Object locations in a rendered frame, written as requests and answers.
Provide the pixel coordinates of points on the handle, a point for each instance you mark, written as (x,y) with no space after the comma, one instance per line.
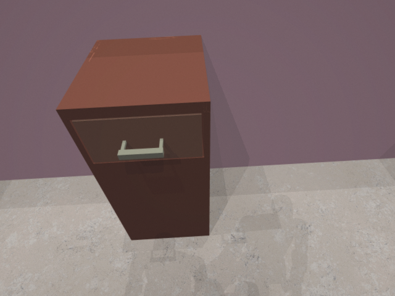
(129,154)

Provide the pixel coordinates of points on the drawer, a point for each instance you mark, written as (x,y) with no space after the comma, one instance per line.
(103,137)

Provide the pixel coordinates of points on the cabinet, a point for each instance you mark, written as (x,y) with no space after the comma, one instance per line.
(136,77)

